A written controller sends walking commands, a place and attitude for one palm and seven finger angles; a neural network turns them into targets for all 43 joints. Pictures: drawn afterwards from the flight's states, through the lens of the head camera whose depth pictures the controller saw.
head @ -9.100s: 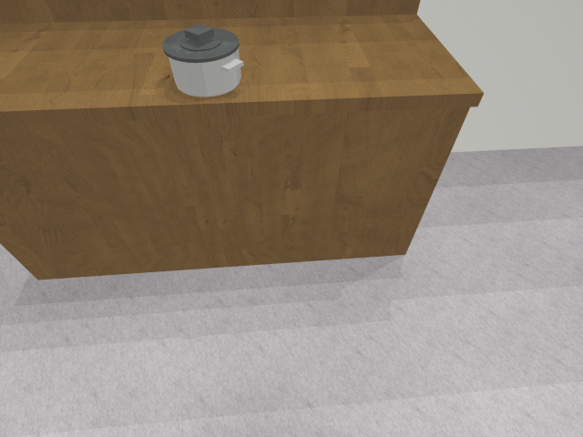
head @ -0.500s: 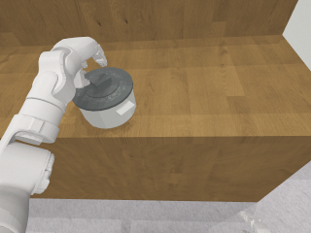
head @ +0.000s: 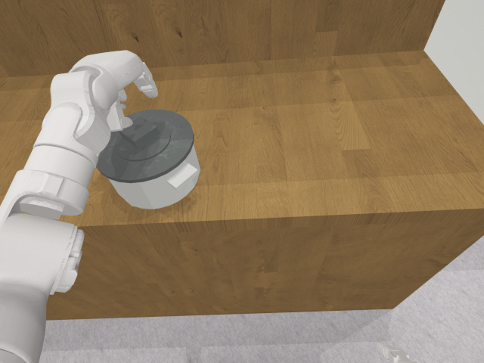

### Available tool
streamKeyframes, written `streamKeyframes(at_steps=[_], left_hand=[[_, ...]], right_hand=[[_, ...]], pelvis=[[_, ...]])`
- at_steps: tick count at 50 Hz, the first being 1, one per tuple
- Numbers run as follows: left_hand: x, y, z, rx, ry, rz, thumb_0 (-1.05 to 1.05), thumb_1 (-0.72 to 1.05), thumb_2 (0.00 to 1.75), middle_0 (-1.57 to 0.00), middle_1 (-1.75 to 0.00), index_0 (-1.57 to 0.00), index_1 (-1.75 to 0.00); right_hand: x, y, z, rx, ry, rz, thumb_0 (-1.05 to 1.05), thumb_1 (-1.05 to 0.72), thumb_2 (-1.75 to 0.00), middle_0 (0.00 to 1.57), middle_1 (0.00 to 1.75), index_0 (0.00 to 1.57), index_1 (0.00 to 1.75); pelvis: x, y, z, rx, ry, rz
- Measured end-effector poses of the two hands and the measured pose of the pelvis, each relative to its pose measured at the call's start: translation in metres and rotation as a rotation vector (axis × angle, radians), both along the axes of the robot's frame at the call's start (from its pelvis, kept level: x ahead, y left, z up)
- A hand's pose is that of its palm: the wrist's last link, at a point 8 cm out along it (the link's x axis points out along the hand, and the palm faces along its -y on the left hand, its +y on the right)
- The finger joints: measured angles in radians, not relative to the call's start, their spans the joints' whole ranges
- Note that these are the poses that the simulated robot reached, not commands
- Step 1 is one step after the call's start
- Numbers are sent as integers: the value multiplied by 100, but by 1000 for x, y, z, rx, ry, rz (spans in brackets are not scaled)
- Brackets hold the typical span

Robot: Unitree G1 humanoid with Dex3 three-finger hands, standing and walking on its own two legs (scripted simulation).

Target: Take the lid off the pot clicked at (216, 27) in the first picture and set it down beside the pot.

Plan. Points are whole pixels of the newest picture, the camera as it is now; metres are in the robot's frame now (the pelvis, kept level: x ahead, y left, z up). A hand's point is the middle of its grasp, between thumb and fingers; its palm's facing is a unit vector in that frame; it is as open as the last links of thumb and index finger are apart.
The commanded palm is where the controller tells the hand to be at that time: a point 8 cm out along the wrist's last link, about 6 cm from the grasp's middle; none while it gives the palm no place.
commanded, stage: move the open hand above the knob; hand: left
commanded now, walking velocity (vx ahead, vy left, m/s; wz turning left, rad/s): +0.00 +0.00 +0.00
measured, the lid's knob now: (139, 132) +0.48 +0.18 +0.13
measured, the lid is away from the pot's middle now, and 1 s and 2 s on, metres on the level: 0.00 0.00 0.00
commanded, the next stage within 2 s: lower the open fingers around the knob in 0.38 s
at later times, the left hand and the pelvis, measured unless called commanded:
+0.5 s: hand (117, 113) +0.45 +0.18 +0.20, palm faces -0.24 -0.03 -0.97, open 10.0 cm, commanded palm +0.43 +0.18 +0.26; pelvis -0.01 +0.00 +0.00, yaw +2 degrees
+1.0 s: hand (123, 129) +0.45 +0.18 +0.16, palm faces -0.34 -0.08 -0.94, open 10.0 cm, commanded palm +0.44 +0.18 +0.22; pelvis -0.01 +0.00 +0.00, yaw +1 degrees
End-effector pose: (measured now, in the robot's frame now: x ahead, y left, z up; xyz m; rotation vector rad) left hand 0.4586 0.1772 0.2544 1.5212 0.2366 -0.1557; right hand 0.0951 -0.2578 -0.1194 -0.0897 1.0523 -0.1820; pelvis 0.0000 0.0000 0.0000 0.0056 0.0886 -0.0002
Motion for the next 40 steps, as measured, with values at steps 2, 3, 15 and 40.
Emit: streamKeyframes(at_steps=[2,3,15,40], left_hand=[[-3,1,1,2,-8,-5,0,-33,156,-87,-8,-87,-8],[-5,2,1,6,-13,-7,0,-33,156,-87,-8,-87,-8],[-18,8,1,11,-12,3,0,-33,156,-87,-8,-87,-8],[-12,5,-18,-22,81,50,0,-33,156,-87,-8,-87,-8]], right_hand=[[6,1,1,3,-14,7,1,-90,-90,19,30,20,30],[9,2,2,4,-21,12,1,-90,-90,19,30,20,30],[43,13,10,5,-89,79,1,-90,-90,19,30,20,30],[-5,6,1,-15,-7,19,1,-90,-90,20,30,20,30]], pelvis=[[0,0,0,-1,-1,1],[0,0,0,-1,-2,3],[-5,1,-1,-3,-9,25],[-9,3,-1,-4,-18,17]])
